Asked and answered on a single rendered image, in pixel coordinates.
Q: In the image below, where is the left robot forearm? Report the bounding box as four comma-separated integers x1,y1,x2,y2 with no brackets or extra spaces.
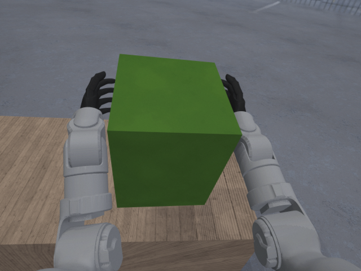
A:
54,107,112,268

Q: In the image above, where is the right robot hand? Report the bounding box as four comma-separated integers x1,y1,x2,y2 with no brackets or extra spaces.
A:
221,74,246,112

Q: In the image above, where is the carton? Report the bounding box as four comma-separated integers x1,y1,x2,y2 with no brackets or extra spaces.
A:
107,54,242,208

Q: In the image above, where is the left robot hand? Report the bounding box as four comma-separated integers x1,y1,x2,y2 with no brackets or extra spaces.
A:
80,71,115,114

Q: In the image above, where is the right robot forearm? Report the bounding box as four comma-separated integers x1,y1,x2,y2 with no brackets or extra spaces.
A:
234,111,321,251

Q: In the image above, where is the pedestal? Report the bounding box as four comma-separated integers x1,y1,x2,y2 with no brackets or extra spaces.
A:
0,116,257,271

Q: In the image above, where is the left robot upper arm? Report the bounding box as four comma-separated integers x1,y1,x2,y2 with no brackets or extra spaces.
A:
37,222,123,271

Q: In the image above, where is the right robot upper arm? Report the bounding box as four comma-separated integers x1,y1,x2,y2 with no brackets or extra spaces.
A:
252,211,361,271

